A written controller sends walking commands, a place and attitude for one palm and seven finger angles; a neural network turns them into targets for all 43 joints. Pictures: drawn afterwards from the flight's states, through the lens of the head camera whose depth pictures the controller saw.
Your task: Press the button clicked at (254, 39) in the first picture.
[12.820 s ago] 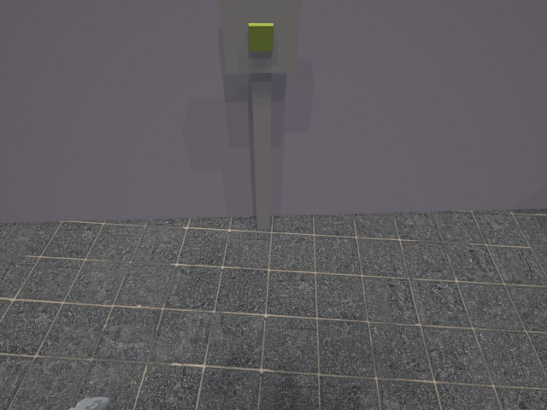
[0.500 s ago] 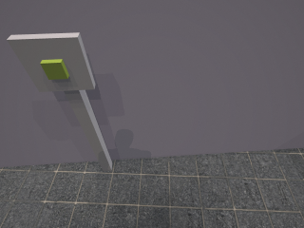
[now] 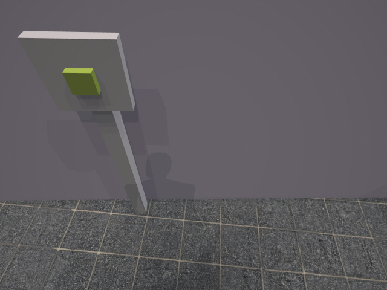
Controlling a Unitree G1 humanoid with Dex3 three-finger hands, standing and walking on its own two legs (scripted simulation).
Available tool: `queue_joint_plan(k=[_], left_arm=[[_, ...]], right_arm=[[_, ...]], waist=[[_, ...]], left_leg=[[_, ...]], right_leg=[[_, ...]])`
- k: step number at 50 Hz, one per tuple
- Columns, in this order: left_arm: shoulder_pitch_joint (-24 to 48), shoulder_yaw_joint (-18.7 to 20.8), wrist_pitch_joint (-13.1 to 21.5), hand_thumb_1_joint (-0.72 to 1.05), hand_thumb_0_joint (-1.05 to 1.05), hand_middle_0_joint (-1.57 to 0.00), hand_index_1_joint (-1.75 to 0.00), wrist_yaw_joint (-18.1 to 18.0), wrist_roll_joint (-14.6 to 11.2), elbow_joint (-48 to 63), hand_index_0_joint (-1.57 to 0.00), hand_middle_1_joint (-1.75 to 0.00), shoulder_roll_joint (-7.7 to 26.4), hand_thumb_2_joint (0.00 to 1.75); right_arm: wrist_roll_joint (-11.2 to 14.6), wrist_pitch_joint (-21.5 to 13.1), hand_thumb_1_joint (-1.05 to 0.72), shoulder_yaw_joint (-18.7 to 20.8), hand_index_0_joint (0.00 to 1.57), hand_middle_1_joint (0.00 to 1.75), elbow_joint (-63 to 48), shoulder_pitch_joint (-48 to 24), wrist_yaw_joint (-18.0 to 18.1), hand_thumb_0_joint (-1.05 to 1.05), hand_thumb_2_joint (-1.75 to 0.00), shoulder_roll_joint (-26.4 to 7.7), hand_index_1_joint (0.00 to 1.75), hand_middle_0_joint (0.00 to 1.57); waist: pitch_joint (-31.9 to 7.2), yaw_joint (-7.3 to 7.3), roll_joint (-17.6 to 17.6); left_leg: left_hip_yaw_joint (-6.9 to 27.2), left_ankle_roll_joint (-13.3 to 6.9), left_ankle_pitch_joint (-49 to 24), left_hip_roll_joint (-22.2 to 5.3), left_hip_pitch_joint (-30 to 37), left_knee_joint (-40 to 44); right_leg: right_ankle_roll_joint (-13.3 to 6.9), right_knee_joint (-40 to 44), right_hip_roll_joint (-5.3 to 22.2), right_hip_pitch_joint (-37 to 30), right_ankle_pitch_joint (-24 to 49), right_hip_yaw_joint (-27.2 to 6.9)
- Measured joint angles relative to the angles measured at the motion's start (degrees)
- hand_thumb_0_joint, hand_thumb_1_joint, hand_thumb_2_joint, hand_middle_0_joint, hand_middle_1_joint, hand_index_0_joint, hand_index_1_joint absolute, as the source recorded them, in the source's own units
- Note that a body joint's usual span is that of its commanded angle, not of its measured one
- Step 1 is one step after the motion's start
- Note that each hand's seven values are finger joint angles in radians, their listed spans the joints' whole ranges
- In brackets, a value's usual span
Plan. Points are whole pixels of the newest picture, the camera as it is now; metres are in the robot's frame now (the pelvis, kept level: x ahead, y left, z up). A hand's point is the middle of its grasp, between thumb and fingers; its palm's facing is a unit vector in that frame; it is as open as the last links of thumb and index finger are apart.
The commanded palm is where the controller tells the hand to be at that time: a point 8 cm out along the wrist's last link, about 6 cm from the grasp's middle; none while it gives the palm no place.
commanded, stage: shuffle to correct the standing spot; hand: left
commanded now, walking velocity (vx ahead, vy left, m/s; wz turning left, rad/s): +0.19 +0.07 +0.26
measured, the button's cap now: (83, 81) +0.54 +0.29 +0.12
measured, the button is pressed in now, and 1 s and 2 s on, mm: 0 0 0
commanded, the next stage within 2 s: come to a stop and stand still in 0.16 s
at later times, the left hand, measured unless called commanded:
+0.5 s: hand out of the picture +0.05 +0.17 -0.16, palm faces +0.14 -0.97 -0.22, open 7.3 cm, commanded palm none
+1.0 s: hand out of the picture +0.10 +0.16 -0.17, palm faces +0.06 -0.97 -0.23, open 7.3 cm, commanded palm none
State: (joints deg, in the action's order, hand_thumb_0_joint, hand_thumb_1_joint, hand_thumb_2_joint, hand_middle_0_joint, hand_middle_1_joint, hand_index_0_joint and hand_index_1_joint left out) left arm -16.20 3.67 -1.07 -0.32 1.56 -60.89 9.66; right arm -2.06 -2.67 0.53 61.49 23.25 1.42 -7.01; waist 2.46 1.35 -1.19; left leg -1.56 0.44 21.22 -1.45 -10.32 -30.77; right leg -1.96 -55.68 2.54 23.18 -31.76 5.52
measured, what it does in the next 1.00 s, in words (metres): steps on the spot: right foot, then left foot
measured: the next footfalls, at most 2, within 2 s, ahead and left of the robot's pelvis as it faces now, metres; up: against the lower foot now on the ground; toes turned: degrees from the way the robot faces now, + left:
right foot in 0.14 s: +0.09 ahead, -0.09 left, +0.00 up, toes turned -4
left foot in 0.52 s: +0.15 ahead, +0.13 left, +0.00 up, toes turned +6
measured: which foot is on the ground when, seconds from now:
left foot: down 0.00-0.12, up 0.14-0.50, down 0.52-1.00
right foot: up 0.00-0.12, down 0.14-0.54, up 0.56-0.78, down 0.80-1.00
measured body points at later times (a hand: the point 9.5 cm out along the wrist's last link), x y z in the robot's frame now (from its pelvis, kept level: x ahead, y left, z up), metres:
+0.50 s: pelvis +0.10 +0.00 +0.01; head +0.13 +0.00 +0.45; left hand +0.04 +0.22 -0.15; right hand +0.23 -0.22 -0.14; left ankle +0.16 +0.13 -0.72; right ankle +0.05 -0.09 -0.73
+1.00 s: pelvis +0.07 -0.02 -0.01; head +0.05 -0.02 +0.44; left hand +0.10 +0.21 -0.15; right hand +0.13 -0.26 -0.16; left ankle +0.10 +0.08 -0.73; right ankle +0.06 -0.12 -0.73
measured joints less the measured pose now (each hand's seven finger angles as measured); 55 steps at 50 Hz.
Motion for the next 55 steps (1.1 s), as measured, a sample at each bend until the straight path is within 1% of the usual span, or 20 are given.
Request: queue_joint_plan(k=[3,6,9,11,13,17,22,24,26,28,30,33,35,38,40,42,45,48,51,55], left_arm=[[3.1,0.0,0.7,0.91,0.01,-0.19,-0.3,0.5,-0.3,2.1,-0.2,-0.3,-0.4,0.9],[5.1,-0.3,2.7,0.91,0.01,-0.19,-0.3,0.8,-0.2,4.9,-0.2,-0.3,-1.0,0.9],[5.6,-0.7,4.9,0.91,0.01,-0.19,-0.3,0.3,0.0,5.9,-0.2,-0.3,-1.8,0.9],[4.5,-0.4,5.4,0.92,0.0,-0.2,-0.3,-0.6,-0.3,5.6,-0.2,-0.3,-2.2,0.9],[3.0,-0.1,5.4,0.94,-0.01,-0.2,-0.3,-1.3,-0.2,4.8,-0.21,-0.3,-1.8,0.9],[0.0,-0.7,4.7,0.94,-0.01,-0.2,-0.3,-1.2,0.1,2.4,-0.21,-0.3,-0.9,0.9],[-2.7,-1.6,2.7,0.92,0.0,-0.2,-0.3,-1.4,0.4,0.9,-0.2,-0.3,-1.1,0.9],[-3.8,-1.7,2.0,0.92,0.0,-0.2,-0.3,-1.6,0.3,0.8,-0.21,-0.3,-1.2,0.9],[-5.4,-1.9,1.1,0.91,0.0,-0.2,-0.3,-1.8,0.2,0.8,-0.21,-0.3,-1.3,0.9],[-5.2,-1.8,0.1,0.91,0.01,-0.2,-0.3,-2.3,-0.1,0.7,-0.21,-0.3,-0.5,0.9],[-4.0,-1.6,-0.9,0.91,0.01,-0.2,-0.3,-2.6,-0.3,0.6,-0.2,-0.3,0.0,0.9],[-1.8,-1.3,-1.7,0.91,0.01,-0.2,-0.3,-2.4,-0.3,1.2,-0.2,-0.3,-0.1,0.9],[-0.8,-1.2,-1.8,0.91,0.01,-0.2,-0.3,-2.1,-0.3,2.1,-0.2,-0.3,-0.4,0.9],[0.2,-1.3,-1.5,0.91,0.01,-0.19,-0.3,-1.8,-0.1,3.2,-0.2,-0.3,-0.9,0.9],[-0.5,-2.0,0.0,0.91,0.01,-0.2,-0.3,-2.1,0.1,4.3,-0.2,-0.3,-0.8,0.9],[-0.5,-2.6,1.0,0.91,0.01,-0.19,-0.3,-2.4,0.4,4.0,-0.2,-0.3,-1.5,0.9],[-1.2,-3.3,2.0,0.9,0.01,-0.2,-0.3,-2.4,0.4,3.8,-0.2,-0.3,-2.2,0.9],[-1.4,-3.3,2.1,0.91,0.01,-0.2,-0.3,-2.4,0.6,3.8,-0.21,-0.3,-1.7,0.9],[-0.7,-3.1,1.5,0.91,0.01,-0.2,-0.3,-2.0,0.4,3.9,-0.21,-0.3,-0.2,0.9],[0.4,-2.6,0.2,0.91,0.01,-0.2,-0.3,-1.7,0.2,4.2,-0.21,-0.3,1.4,0.9]], right_arm=[[-0.1,0.1,-0.9,-0.2,0.2,0.3,0.4,0.9,0.1,0.01,-0.9,0.1,0.3,0.2],[0.3,0.7,-0.9,-0.2,0.2,0.3,0.9,1.6,-0.1,0.01,-0.9,-0.3,0.3,0.2],[0.7,1.9,-0.9,0.6,0.2,0.3,1.6,0.1,-0.6,0.01,-0.9,-1.0,0.3,0.2],[0.5,2.7,-0.9,1.3,0.2,0.3,1.4,-2.4,-0.9,0.01,-0.9,-1.9,0.3,0.2],[0.4,2.9,-0.9,1.8,0.2,0.3,0.4,-5.2,-1.3,0.01,-0.9,-2.7,0.3,0.2],[0.5,2.8,-0.91,2.1,0.19,0.3,-2.6,-10.6,-1.6,0.01,-0.9,-3.4,0.3,0.19],[1.3,2.9,-0.91,1.6,0.19,0.3,-4.9,-16.4,-1.2,0.01,-0.9,-3.6,0.3,0.19],[1.4,3.0,-0.91,1.5,0.19,0.3,-5.6,-17.9,-0.9,0.01,-0.9,-3.4,0.3,0.19],[1.3,2.7,-0.91,1.3,0.19,0.3,-6.3,-18.4,-0.8,0.01,-0.9,-3.3,0.3,0.19],[1.3,2.4,-0.91,1.0,0.19,0.3,-6.8,-18.9,-0.4,0.01,-0.9,-2.2,0.3,0.19],[1.4,2.6,-0.91,0.5,0.2,0.3,-7.1,-19.3,0.0,0.01,-0.9,-1.2,0.3,0.19],[1.1,3.3,-0.9,0.2,0.2,0.3,-7.2,-19.6,0.2,0.01,-0.9,-0.4,0.3,0.2],[0.9,3.7,-0.9,0.3,0.2,0.3,-7.0,-19.4,0.1,0.01,-0.9,-0.2,0.3,0.2],[0.6,4.1,-0.9,0.7,0.2,0.3,-6.6,-18.5,-0.3,0.01,-0.9,-0.1,0.3,0.2],[0.9,4.1,-0.9,0.9,0.2,0.3,-6.7,-17.4,-0.6,0.01,-0.9,-0.4,0.3,0.2],[1.0,4.3,-0.9,1.2,0.2,0.3,-7.3,-16.2,-1.1,0.01,-0.9,-1.4,0.3,0.2],[1.0,4.5,-0.91,1.8,0.2,0.3,-7.3,-13.0,-1.5,0.01,-0.9,-3.0,0.3,0.2],[0.9,4.6,-0.91,1.9,0.2,0.3,-6.7,-9.9,-1.5,0.0,-0.9,-3.9,0.3,0.2],[0.7,4.2,-0.91,1.6,0.2,0.3,-5.7,-7.1,-1.5,0.01,-0.9,-4.2,0.3,0.2],[0.1,3.7,-0.91,0.8,0.19,0.3,-4.6,-3.8,-1.3,0.01,-0.9,-4.2,0.3,0.19]], waist=[[0.8,0.25,1.4],[1.1,-0.46,2.4],[1.6,-1.28,2.7],[1.5,-1.45,2.8],[1.0,-1.36,2.7],[0.3,-1.46,1.5],[1.6,-3.48,0.5],[2.2,-4.23,0.3],[2.2,-4.55,0.8],[2.9,-4.92,-1.1],[3.5,-5.31,-2.4],[3.7,-5.03,-2.1],[3.4,-4.71,-1.3],[2.4,-3.91,0.2],[1.5,-4.19,0.6],[1.7,-3.1,2.6],[0.5,-1.36,4.1],[-1.2,-0.62,3.4],[-2.4,-0.27,2.0],[-3.0,-0.26,0.6]], left_leg=[[1.4,0.3,-0.7,0.3,1.2,2.3],[2.5,0.5,1.4,0.9,0.9,-0.4],[2.6,-1.1,8.0,1.7,-5.8,-20.4],[1.7,-1.0,6.0,1.4,-11.1,-31.9],[0.6,-0.4,1.9,0.3,-15.1,-35.5],[-1.3,0.9,-3.3,-1.1,-19.1,-29.5],[-2.1,1.7,-5.1,-0.5,-16.4,-13.6],[-2.5,1.5,-7.9,0.2,-13.6,-7.1],[-3.2,0.3,-16.8,-0.4,-9.8,-0.9],[-4.2,-1.3,-11.5,0.2,-9.1,-2.1],[-4.9,-1.9,-8.5,0.6,-9.2,-2.9],[-4.8,-1.5,-9.9,0.4,-9.6,-1.6],[-4.5,-1.5,-11.0,0.1,-10.2,-0.6],[-3.9,-1.0,-12.4,-0.4,-11.2,0.5],[-4.4,-0.1,-11.9,-1.1,-12.9,-1.8],[-2.6,0.2,-7.0,-1.8,-14.2,-6.4],[-0.5,-0.2,-1.7,-0.6,-13.5,-12.2],[-1.6,-0.3,0.3,0.5,-10.1,-11.2],[-2.2,-1.5,-4.1,1.4,-6.3,-5.0],[-2.8,-3.2,-6.2,2.1,-5.9,-3.1]], right_leg=[[0.3,3.4,-0.6,1.5,2.2,1.1],[0.3,16.9,-1.0,-2.5,10.1,1.9],[-2.5,16.1,-0.1,-3.7,11.2,2.6],[-2.5,17.6,0.0,-5.8,10.8,3.0],[-1.8,21.7,-0.1,-8.3,12.2,3.2],[-1.9,28.8,0.0,-12.2,14.9,2.9],[-1.0,29.6,-0.1,-14.3,14.3,1.7],[-0.5,27.3,-0.3,-14.3,12.5,1.3],[0.1,23.1,-1.2,-13.6,9.7,1.2],[0.9,15.2,-0.5,-10.8,4.6,-0.4],[1.6,5.9,-0.7,-7.0,-0.2,-3.0],[2.3,-2.0,-1.1,-2.7,0.2,-4.3],[2.5,-2.3,-0.9,-1.7,1.1,-4.2],[2.4,4.4,-0.4,-3.5,1.9,-3.1],[2.0,17.6,-0.3,-7.1,10.8,-3.9],[1.1,17.6,-1.8,-7.6,10.8,-3.2],[0.1,18.1,-2.9,-9.6,9.7,-2.1],[-0.1,19.8,-3.0,-11.3,10.4,-1.9],[0.1,20.3,-2.9,-12.1,10.5,-1.6],[0.1,20.5,-2.4,-11.8,9.9,-2.2]])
